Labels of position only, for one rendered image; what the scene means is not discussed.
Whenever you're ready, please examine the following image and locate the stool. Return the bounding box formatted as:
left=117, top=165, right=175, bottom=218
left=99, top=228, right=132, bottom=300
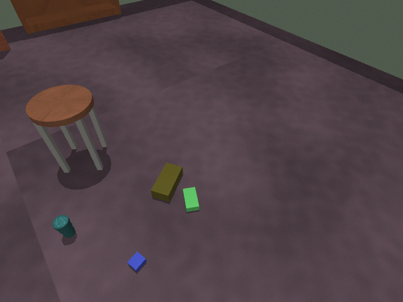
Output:
left=26, top=84, right=107, bottom=173

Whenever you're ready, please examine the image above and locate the bookshelf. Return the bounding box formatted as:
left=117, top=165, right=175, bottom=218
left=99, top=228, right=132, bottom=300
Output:
left=10, top=0, right=121, bottom=34

